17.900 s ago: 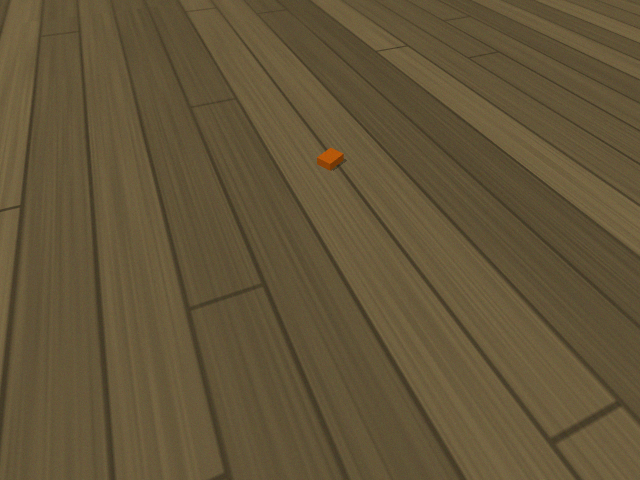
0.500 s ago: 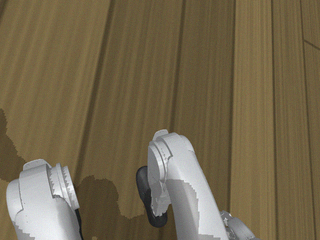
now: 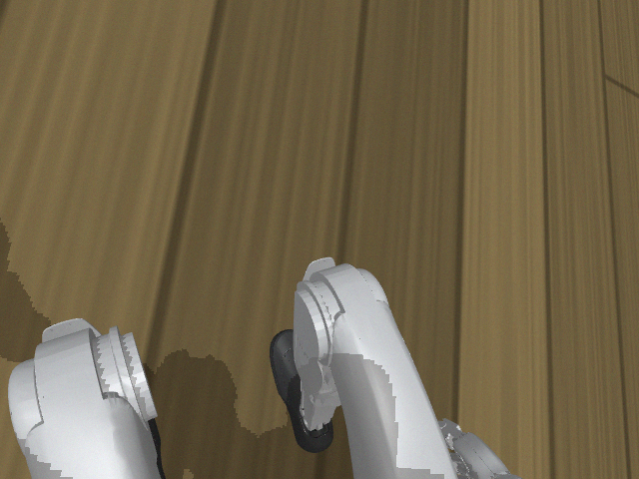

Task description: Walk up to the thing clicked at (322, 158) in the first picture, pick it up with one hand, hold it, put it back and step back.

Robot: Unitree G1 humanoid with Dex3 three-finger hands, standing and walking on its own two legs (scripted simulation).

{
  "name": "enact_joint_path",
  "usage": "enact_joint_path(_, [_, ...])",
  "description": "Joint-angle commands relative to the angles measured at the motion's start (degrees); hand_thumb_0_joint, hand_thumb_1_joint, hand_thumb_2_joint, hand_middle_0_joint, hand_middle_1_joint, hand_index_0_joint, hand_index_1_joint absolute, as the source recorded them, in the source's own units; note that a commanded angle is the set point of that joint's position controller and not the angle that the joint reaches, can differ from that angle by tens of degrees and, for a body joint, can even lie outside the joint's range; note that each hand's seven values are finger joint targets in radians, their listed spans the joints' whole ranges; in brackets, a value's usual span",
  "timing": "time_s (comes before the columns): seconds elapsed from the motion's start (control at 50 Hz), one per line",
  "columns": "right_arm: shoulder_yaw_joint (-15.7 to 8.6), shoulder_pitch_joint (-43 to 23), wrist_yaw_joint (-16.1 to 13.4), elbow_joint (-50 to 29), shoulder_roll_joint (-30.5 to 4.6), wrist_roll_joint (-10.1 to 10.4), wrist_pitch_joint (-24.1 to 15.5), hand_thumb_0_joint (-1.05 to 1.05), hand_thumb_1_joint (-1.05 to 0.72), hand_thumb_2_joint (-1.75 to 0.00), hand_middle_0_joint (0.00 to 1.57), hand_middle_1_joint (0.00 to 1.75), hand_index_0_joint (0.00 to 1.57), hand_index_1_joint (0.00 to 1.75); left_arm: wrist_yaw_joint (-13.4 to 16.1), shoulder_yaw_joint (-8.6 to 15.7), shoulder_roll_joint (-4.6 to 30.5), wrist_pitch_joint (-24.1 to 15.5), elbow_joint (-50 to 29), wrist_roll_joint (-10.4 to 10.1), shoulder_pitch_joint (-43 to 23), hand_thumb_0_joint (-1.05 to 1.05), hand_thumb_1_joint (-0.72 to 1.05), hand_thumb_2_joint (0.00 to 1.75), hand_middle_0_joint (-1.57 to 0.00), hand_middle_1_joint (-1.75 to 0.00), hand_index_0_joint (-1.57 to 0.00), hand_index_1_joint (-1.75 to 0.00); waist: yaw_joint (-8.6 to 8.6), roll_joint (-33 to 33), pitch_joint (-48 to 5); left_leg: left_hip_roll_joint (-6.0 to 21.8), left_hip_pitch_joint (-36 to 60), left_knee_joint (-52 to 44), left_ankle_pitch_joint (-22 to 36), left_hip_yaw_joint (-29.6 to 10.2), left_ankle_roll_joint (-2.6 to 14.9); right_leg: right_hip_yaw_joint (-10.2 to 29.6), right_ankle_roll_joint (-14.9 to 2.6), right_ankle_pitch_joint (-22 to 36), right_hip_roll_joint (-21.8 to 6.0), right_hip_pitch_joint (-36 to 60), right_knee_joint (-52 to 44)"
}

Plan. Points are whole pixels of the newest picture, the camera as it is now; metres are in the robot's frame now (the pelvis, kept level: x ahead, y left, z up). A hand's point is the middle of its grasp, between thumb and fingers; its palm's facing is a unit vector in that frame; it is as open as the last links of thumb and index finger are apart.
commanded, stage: approach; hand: left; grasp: from above
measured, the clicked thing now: out of the picture +0.49 +0.38 -0.30
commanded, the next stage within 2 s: rest palm in 0.72 s
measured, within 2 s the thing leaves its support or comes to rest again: neither
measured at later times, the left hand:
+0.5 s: hand out of the picture +0.51 +0.36 -0.16, palm faces -0.38 -0.09 -0.92, open 14.3 cm
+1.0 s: hand out of the picture +0.47 +0.36 -0.21, palm faces -0.47 -0.16 -0.87, open 14.3 cm
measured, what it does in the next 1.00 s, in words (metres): stands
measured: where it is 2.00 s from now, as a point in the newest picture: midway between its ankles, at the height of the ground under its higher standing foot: (231, 443)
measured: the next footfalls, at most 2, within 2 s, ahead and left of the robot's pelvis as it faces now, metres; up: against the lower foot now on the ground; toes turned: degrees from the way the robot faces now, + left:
none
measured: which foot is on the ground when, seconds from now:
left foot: down 0.00-1.00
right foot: down 0.00-1.00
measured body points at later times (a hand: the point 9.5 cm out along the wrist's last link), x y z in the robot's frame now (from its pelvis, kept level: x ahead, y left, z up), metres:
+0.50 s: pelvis +0.00 +0.00 +0.00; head +0.27 +0.12 +0.34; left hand +0.53 +0.36 -0.11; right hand +0.05 -0.27 -0.06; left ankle +0.07 +0.13 -0.28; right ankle +0.12 -0.13 -0.28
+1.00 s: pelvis +0.00 +0.00 +0.00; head +0.28 +0.14 +0.33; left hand +0.49 +0.37 -0.16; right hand +0.07 -0.27 -0.06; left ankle +0.07 +0.13 -0.28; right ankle +0.12 -0.13 -0.28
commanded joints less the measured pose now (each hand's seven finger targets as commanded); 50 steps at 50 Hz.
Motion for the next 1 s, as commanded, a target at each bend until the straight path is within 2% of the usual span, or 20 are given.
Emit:
enact_joint_path(0.0, [-5.67, 11.37, -1.02, -0.22, -17.38, -0.33, 0.35, 0.00, -0.90, -0.90, 0.20, 0.30, 0.20, 0.30, 1.60, 2.82, 18.45, 0.03, -10.37, -1.84, -15.24, 0.00, -0.61, 1.07, -0.07, -0.97, -0.04, -1.00, -0.57, 29.35, -39.72, 1.11, 34.85, -14.94, 11.79, 5.10, 0.18, -5.55, -5.53, 12.00, 1.28, 14.44, -10.94])
enact_joint_path(0.06, [-5.80, 11.81, -0.87, 0.14, -16.85, -0.31, 0.45, 0.00, -0.90, -0.90, 0.20, 0.30, 0.20, 0.30, 0.63, 1.97, 16.82, 0.28, -11.82, -2.10, -15.36, 0.00, -0.61, 1.05, -0.07, -1.01, -0.05, -1.03, -0.71, 30.43, -40.99, 1.29, 37.34, -14.68, 14.88, 5.20, 0.23, -5.28, -5.38, 13.95, 1.29, 14.64, -11.04])
enact_joint_path(0.14, [-5.54, 12.78, -0.84, 0.86, -16.56, -0.71, 0.54, 0.00, -0.90, -0.90, 0.20, 0.30, 0.20, 0.30, 0.23, -0.93, 12.48, -0.36, -9.89, -2.84, -17.64, 0.00, -0.61, 1.05, -0.07, -1.01, -0.05, -1.03, -3.95, 26.71, -37.36, 1.15, 32.24, -13.96, 10.75, 5.37, 0.70, -5.62, -5.12, 12.01, 1.47, 15.14, -12.22])
enact_joint_path(0.24, [-5.23, 13.34, -0.99, 1.41, -16.89, -0.89, 0.14, 0.00, -0.90, -0.90, 0.20, 0.30, 0.20, 0.30, 1.32, -3.85, 8.76, -0.49, -8.97, -2.67, -20.38, 0.00, -0.61, 1.05, -0.07, -1.02, -0.05, -1.04, -5.64, 27.09, -36.20, 1.32, 34.08, -14.39, 10.85, 4.52, 0.33, -6.39, -5.14, 12.23, 1.51, 13.61, -12.08])
enact_joint_path(0.3, [-4.72, 12.91, -1.13, 1.05, -17.66, -0.77, 0.11, 0.00, -0.90, -0.90, 0.20, 0.30, 0.20, 0.30, 3.14, -2.31, 13.24, 0.33, -8.34, -1.10, -22.81, 0.00, -0.61, 1.06, -0.07, -1.01, -0.05, -1.03, -4.49, 29.97, -38.05, 1.45, 35.88, -15.14, 11.98, 4.04, -0.04, -6.44, -5.35, 13.09, 1.48, 13.21, -11.02])
enact_joint_path(0.32, [-4.27, 12.62, -1.14, 0.79, -17.30, -0.73, -0.03, 0.00, -0.90, -0.90, 0.20, 0.30, 0.20, 0.30, 3.63, -2.72, 12.96, 0.92, -6.60, -0.64, -22.04, 0.00, -0.61, 1.06, -0.07, -1.01, -0.04, -1.04, -4.47, 30.91, -37.69, 1.46, 36.42, -15.27, 12.51, 4.12, -0.14, -6.30, -5.46, 13.46, 1.42, 13.01, -10.59])
enact_joint_path(0.38, [-3.79, 12.02, -1.27, -0.34, -17.72, -0.48, 0.16, 0.00, -0.90, -0.90, 0.20, 0.30, 0.20, 0.30, 6.13, 0.18, 18.04, 2.32, -8.55, 0.48, -24.76, 0.00, -0.61, 1.06, -0.07, -1.00, -0.05, -1.03, -3.25, 33.97, -42.27, 1.43, 37.89, -15.35, 15.42, 4.90, -0.02, -5.95, -5.42, 16.04, 1.50, 15.10, -10.11])
enact_joint_path(0.46, [-3.43, 11.76, -1.28, -1.38, -17.46, 0.00, -0.10, 0.00, -0.90, -0.90, 0.20, 0.30, 0.20, 0.30, 7.07, 1.19, 19.04, 5.57, -7.10, 0.52, -22.91, 0.00, -0.61, 1.05, -0.07, -0.99, -0.05, -1.02, -2.70, 34.79, -42.08, 1.38, 36.92, -15.56, 15.28, 6.15, 0.29, -5.09, -5.49, 16.15, 1.59, 16.08, -10.69])
enact_joint_path(0.54, [-3.93, 11.16, -1.24, -2.19, -17.00, 0.92, -0.15, 0.00, -0.90, -0.90, 0.20, 0.30, 0.20, 0.30, 4.13, 0.72, 18.20, 8.80, -6.60, -1.73, -18.09, 0.00, -0.61, 1.05, -0.07, -0.98, -0.04, -1.01, -1.51, 31.62, -42.37, 1.14, 33.46, -15.18, 14.26, 6.92, 1.03, -4.15, -5.27, 15.59, 1.76, 17.80, -11.58])
enact_joint_path(0.62, [-4.16, 12.26, -1.36, -2.04, -16.87, 1.26, 0.63, 0.00, -0.90, -0.90, 0.20, 0.30, 0.20, 0.30, -1.29, -2.35, 12.97, 9.73, -5.05, -5.26, -15.99, 0.00, -0.61, 1.06, -0.07, -0.99, -0.05, -1.01, -3.98, 24.06, -36.99, 1.20, 26.23, -15.14, 8.86, 6.57, 1.71, -4.20, -5.00, 11.54, 1.77, 18.43, -13.18])
enact_joint_path(0.64, [-4.31, 12.68, -1.48, -2.14, -17.35, 1.15, 0.72, 0.00, -0.90, -0.90, 0.20, 0.30, 0.20, 0.30, -2.67, -2.65, 12.12, 9.22, -4.91, -6.27, -16.04, 0.00, -0.61, 1.05, -0.07, -1.00, -0.05, -1.02, -5.08, 21.74, -35.48, 1.10, 24.40, -14.93, 7.65, 6.45, 1.84, -4.42, -4.85, 10.35, 1.67, 18.74, -13.86])
enact_joint_path(0.66, [-4.50, 11.80, -1.74, -3.03, -18.09, 1.09, 0.76, 0.00, -0.90, -0.90, 0.20, 0.30, 0.20, 0.30, -3.71, -1.03, 14.38, 8.90, -3.28, -6.18, -13.42, 0.00, -0.61, 1.04, -0.07, -1.01, -0.05, -1.02, -4.59, 19.93, -35.61, 1.29, 23.62, -14.77, 6.84, 6.16, 1.96, -4.33, -4.73, 9.64, 1.82, 19.93, -13.77])
enact_joint_path(0.68, [-3.91, 11.66, -1.88, -3.52, -18.18, 0.95, 0.79, 0.00, -0.90, -0.90, 0.20, 0.30, 0.20, 0.30, -5.14, -3.27, 11.97, 8.01, -4.79, -6.70, -15.58, 0.00, -0.61, 1.03, -0.08, -1.00, -0.06, -1.02, -5.49, 18.90, -33.95, 1.02, 22.49, -14.06, 6.79, 6.19, 1.92, -4.46, -4.89, 9.16, 1.68, 19.48, -13.94])
enact_joint_path(0.72, [-3.45, 12.18, -2.19, -2.84, -17.96, 0.48, 0.84, 0.00, -0.91, -0.90, 0.20, 0.30, 0.20, 0.30, -7.08, -4.56, 9.79, 5.79, -5.80, -7.42, -16.52, 0.00, -0.59, 1.01, -0.09, -1.02, -0.08, -1.03, -6.61, 18.12, -32.11, 1.03, 23.49, -13.59, 6.46, 5.70, 1.71, -4.71, -4.88, 8.50, 1.57, 18.73, -14.22])
enact_joint_path(0.76, [-2.88, 13.19, -2.58, -0.67, -18.24, -0.24, 1.21, 0.00, -0.91, -0.90, 0.20, 0.30, 0.20, 0.30, -7.32, -4.90, 10.34, 1.93, -6.92, -8.42, -17.86, 0.00, -0.58, 1.00, -0.09, -1.03, -0.08, -1.03, -6.78, 18.54, -31.95, 1.20, 25.16, -13.24, 6.73, 4.81, 1.10, -5.49, -4.96, 8.42, 1.73, 19.13, -14.34])
enact_joint_path(0.8, [-1.96, 12.01, -3.09, -1.17, -18.44, -1.05, 1.09, 0.00, -0.91, -0.90, 0.20, 0.30, 0.20, 0.30, -6.54, -3.53, 13.02, -1.96, -7.67, -8.36, -17.60, 0.00, -0.58, 1.00, -0.08, -1.04, -0.08, -1.04, -5.59, 20.84, -33.10, 1.40, 28.87, -12.94, 7.66, 4.17, 0.54, -5.83, -5.20, 8.77, 1.73, 19.51, -13.64])
enact_joint_path(0.84, [-1.74, 10.81, -3.49, -1.64, -19.91, -1.81, 1.79, 0.00, -0.90, -0.90, 0.20, 0.30, 0.20, 0.30, -3.97, 0.13, 18.59, -5.23, -10.11, -5.97, -18.21, 0.00, -0.60, 1.03, -0.06, -1.01, -0.05, -1.02, -3.51, 25.83, -36.97, 1.30, 34.93, -12.57, 11.83, 3.61, -0.15, -6.08, -5.62, 11.08, 1.76, 18.97, -12.42])
enact_joint_path(0.88, [-1.35, 9.70, -3.36, -1.80, -19.86, -2.56, 2.80, 0.00, -0.90, -0.90, 0.20, 0.30, 0.20, 0.30, -0.25, 2.00, 21.07, -7.01, -12.14, -3.17, -18.47, 0.00, -0.61, 1.04, -0.06, -0.99, -0.04, -1.01, -2.35, 31.39, -40.75, 1.51, 40.30, -13.16, 15.98, 3.42, -0.63, -6.12, -5.72, 13.55, 1.79, 19.28, -11.05])
enact_joint_path(0.92, [-0.86, 8.03, -3.06, -1.69, -18.38, -3.13, 2.95, 0.00, -0.89, -0.90, 0.20, 0.30, 0.20, 0.30, 3.86, 0.89, 18.21, -7.61, -9.70, -1.46, -17.10, 0.00, -0.61, 1.06, -0.06, -0.96, -0.03, -0.99, -3.60, 32.55, -40.03, 2.15, 41.50, -13.43, 16.72, 3.64, -0.27, -6.67, -5.36, 14.21, 2.30, 17.70, -9.99])
enact_joint_path(0.98, [-1.12, 6.96, -2.95, -0.59, -18.37, -3.23, 2.08, 0.00, -0.89, -0.90, 0.20, 0.30, 0.20, 0.30, 10.12, 1.90, 18.86, -6.38, -7.75, 0.46, -17.36, 0.00, -0.61, 1.07, -0.06, -0.94, -0.03, -0.97, -3.92, 34.11, -38.48, 2.31, 40.88, -13.74, 16.64, 4.22, 0.04, -6.73, -5.06, 15.25, 2.24, 15.82, -9.54])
